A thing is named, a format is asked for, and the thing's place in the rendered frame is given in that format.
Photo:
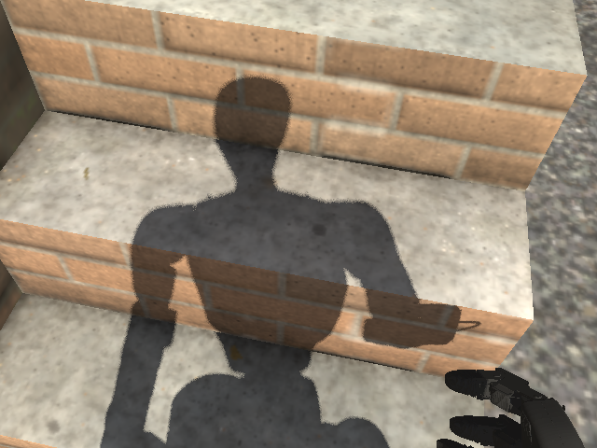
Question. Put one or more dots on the right robot hand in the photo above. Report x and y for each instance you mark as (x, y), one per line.
(544, 423)

